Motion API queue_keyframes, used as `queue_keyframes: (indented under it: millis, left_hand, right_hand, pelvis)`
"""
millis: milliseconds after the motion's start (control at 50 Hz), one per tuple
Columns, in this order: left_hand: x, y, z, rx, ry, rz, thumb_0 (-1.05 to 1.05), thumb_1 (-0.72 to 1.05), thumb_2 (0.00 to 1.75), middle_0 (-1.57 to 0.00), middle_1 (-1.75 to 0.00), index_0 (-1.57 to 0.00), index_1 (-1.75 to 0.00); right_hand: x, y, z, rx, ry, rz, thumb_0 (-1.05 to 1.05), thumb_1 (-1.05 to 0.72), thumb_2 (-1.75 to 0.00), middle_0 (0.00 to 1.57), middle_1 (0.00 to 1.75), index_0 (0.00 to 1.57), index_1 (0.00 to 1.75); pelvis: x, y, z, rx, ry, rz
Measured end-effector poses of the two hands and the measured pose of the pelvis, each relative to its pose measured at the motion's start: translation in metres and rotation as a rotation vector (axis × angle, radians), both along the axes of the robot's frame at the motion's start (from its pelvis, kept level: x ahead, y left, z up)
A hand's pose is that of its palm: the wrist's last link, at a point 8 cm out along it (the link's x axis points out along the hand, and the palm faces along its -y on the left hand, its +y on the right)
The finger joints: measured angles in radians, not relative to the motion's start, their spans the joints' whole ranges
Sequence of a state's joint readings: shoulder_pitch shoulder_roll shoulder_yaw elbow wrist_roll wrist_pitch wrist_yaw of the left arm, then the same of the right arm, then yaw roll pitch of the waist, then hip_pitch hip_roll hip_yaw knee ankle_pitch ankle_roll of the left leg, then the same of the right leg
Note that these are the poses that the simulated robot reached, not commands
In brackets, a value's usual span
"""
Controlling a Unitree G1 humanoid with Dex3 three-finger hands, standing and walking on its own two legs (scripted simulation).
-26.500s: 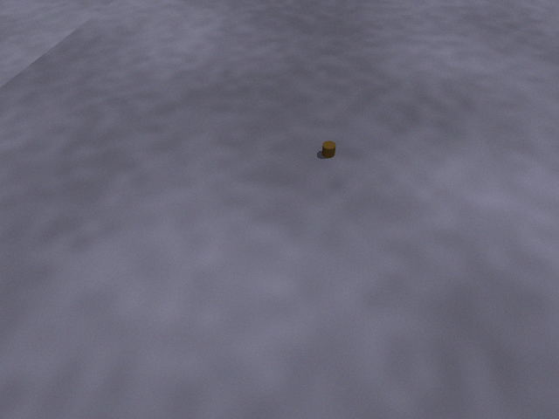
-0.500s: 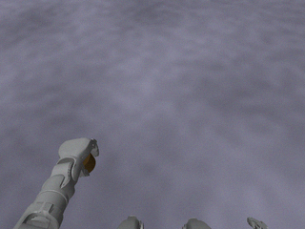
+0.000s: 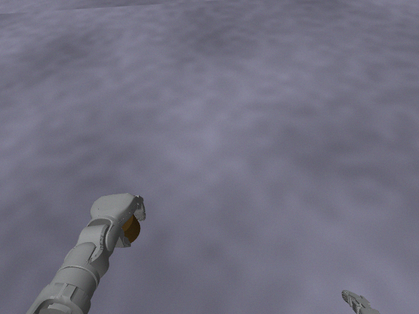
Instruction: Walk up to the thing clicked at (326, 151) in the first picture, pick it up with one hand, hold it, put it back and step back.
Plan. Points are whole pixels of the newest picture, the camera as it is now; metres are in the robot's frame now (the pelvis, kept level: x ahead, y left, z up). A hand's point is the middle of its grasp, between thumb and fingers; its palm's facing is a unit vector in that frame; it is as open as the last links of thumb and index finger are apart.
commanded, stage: hold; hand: left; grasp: from above
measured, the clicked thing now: (121, 225) +0.33 +0.24 -0.08
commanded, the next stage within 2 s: crouch in 1.50 s
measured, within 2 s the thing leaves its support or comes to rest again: neither
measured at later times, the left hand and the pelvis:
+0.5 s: hand (122, 230) +0.29 +0.21 -0.03, palm faces -0.45 -0.06 -0.89, open 8.2 cm; pelvis -0.01 -0.01 +0.01, yaw +0 degrees
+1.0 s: hand (119, 232) +0.28 +0.21 -0.01, palm faces -0.43 -0.06 -0.90, open 8.2 cm; pelvis -0.02 -0.01 +0.02, yaw +0 degrees
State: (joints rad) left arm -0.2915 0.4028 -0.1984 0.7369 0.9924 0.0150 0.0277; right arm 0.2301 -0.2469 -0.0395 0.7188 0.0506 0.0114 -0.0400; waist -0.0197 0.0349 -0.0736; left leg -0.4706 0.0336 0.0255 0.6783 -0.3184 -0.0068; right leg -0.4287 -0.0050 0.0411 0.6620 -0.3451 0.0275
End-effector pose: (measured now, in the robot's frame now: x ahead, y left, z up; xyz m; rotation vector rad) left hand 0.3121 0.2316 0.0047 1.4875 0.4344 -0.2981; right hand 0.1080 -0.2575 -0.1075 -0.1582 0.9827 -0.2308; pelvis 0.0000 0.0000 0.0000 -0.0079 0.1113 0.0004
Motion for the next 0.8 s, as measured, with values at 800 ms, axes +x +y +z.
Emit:
queue_keyframes:
  millis: [800]
  left_hand:
    - [-0.028,-0.018,0.035,-0.007,-0.008,-0.029,-0.01,0.17,0.48,-0.46,-0.83,-0.75,-0.82]
  right_hand:
    - [0.014,0.0,0.018,0.028,-0.07,0.03,0.01,-0.91,-0.9,0.2,0.3,0.2,0.3]
  pelvis:
    - [-0.015,-0.009,0.014,0.013,-0.089,-0.006]
